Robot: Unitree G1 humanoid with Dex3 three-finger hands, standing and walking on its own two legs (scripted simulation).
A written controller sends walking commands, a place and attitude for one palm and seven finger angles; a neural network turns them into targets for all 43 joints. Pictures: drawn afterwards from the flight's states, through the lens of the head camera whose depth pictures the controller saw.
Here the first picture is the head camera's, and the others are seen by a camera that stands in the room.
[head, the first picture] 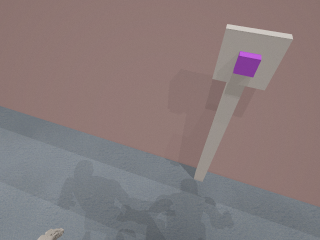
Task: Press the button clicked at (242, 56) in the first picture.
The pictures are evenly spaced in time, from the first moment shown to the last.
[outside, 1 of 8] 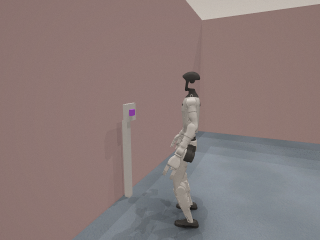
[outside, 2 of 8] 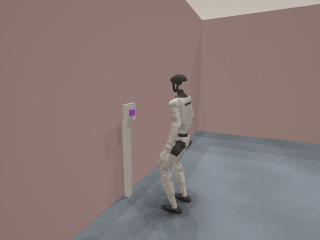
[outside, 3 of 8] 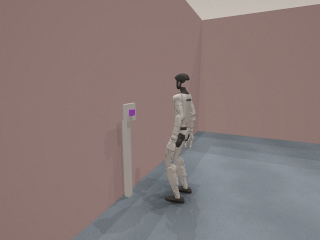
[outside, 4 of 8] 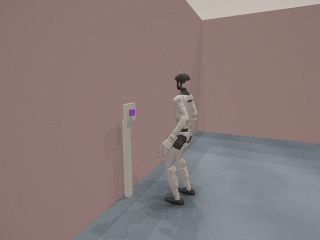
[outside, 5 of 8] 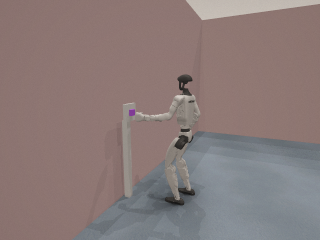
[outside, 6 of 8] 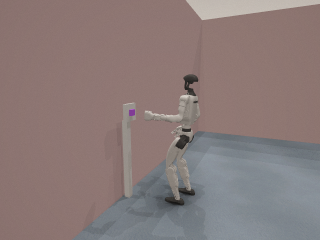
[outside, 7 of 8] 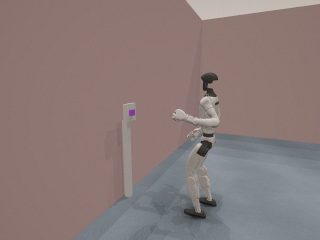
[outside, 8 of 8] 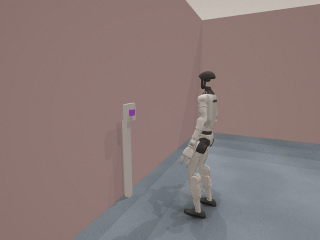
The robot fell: no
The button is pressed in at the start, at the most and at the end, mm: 0 13 0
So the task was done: yes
